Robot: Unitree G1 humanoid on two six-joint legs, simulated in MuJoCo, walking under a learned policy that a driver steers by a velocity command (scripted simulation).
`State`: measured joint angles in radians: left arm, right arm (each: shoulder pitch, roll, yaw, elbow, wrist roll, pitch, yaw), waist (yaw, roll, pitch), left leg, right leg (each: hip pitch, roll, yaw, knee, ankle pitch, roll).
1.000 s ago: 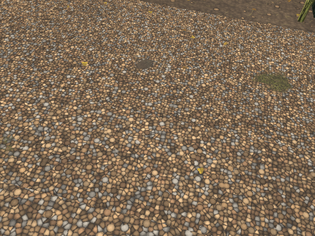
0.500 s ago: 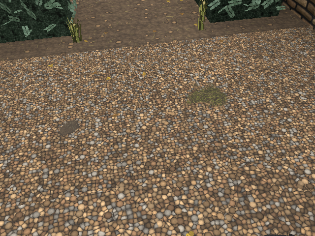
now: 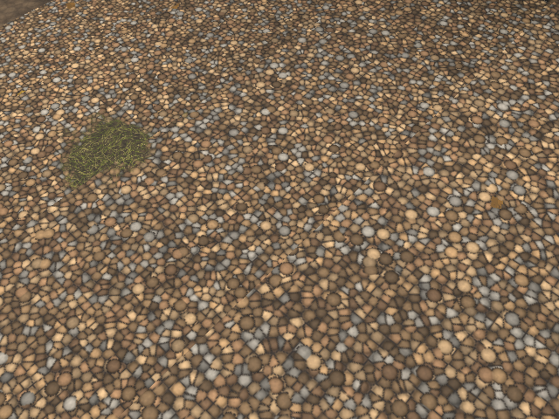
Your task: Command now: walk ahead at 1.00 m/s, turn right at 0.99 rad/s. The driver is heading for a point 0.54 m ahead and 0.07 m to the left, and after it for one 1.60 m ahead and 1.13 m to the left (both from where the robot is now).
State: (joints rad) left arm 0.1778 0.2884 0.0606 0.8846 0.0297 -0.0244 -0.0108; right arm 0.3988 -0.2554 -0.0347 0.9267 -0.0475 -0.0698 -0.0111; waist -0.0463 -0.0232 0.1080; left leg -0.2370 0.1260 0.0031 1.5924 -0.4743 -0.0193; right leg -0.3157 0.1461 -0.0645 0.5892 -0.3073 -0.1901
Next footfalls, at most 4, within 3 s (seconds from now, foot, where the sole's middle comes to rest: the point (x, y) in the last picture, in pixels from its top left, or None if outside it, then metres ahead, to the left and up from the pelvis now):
0.22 left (208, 406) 0.44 0.17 -0.75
0.64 right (327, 269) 0.78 -0.13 -0.75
1.16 left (247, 195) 1.16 0.08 -0.92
1.44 right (256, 109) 1.56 0.04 -0.93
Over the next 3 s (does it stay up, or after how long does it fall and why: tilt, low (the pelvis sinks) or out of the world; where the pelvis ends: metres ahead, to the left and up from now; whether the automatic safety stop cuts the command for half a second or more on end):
stays up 1.63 1.17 -0.32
